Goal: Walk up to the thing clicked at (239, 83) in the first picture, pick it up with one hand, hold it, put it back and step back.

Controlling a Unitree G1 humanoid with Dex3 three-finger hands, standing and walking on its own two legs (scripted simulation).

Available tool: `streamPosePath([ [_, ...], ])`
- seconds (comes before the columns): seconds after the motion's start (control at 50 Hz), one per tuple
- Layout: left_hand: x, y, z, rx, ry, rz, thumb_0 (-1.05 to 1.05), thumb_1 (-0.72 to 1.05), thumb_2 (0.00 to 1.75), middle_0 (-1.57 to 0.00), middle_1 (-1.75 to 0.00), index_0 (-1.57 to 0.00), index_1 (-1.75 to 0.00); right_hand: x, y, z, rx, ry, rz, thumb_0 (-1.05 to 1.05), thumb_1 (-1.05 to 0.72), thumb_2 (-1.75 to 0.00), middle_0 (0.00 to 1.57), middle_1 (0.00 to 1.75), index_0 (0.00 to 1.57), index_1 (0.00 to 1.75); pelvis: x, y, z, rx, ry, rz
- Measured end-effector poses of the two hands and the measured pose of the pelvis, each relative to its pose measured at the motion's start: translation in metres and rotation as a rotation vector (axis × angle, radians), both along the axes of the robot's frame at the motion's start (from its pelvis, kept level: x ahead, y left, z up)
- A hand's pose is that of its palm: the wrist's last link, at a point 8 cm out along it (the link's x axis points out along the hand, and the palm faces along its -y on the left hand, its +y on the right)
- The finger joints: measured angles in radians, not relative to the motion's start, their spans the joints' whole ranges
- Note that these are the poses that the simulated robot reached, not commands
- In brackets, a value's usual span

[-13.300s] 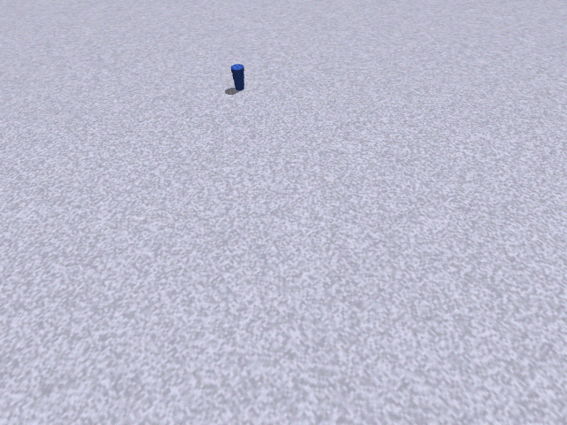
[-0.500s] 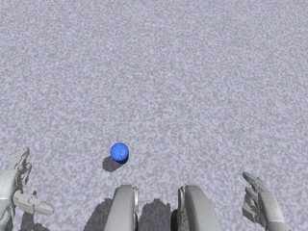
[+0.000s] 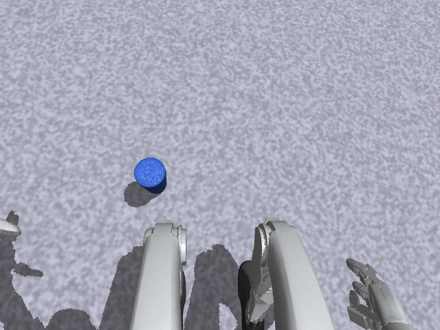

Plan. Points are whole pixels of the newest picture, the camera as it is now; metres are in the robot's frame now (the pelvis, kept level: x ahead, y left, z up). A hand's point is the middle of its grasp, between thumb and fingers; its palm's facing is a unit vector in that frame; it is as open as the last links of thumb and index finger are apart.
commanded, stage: go down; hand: left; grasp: from the side
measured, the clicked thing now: (153, 179) +0.46 +0.19 -0.40
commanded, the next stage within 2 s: approach in 1.30 s
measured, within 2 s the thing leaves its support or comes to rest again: neither
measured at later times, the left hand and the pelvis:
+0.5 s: hand out of the picture +0.36 +0.39 -0.07, palm faces +0.17 -0.98 -0.13, open 17.3 cm; pelvis -0.02 +0.01 -0.06, yaw -1 degrees
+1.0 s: hand out of the picture +0.38 +0.40 -0.08, palm faces +0.17 -0.98 -0.11, open 17.5 cm; pelvis -0.02 +0.01 -0.09, yaw -2 degrees
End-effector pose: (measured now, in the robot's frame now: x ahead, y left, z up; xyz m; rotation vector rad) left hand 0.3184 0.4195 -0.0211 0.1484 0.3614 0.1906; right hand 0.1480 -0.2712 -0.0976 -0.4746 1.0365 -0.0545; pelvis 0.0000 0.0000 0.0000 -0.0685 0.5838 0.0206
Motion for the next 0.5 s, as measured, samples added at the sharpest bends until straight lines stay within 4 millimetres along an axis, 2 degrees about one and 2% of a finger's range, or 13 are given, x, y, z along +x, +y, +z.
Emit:
streamPosePath([
  [0.12,0.012,0.009,-0.009,-0.01,-0.046,-0.001,-0.02,-0.53,0.13,-0.06,-0.12,-0.06,-0.12,-0.01,-0.002,-0.014,-0.02,0.017,-0.013,0.01,-0.88,-0.89,0.21,0.3,0.21,0.3,-0.002,0.003,-0.017,-0.011,0.003,-0.007],
  [0.32,0.008,0.021,-0.022,-0.023,-0.087,0.003,-0.01,-0.52,0.12,-0.06,-0.09,-0.05,-0.1,-0.01,0.001,-0.036,-0.025,0.009,0.017,0.01,-0.89,-0.9,0.21,0.3,0.21,0.3,-0.009,0.006,-0.04,-0.018,-0.006,-0.008],
  [0.5,0.017,0.024,-0.035,-0.027,-0.136,-0.011,-0.02,-0.52,0.12,-0.05,-0.08,-0.04,-0.09,-0.011,0.004,-0.051,-0.037,0.001,0.048,0.01,-0.89,-0.9,0.21,0.3,0.21,0.3,-0.015,0.006,-0.061,-0.025,-0.022,-0.009],
])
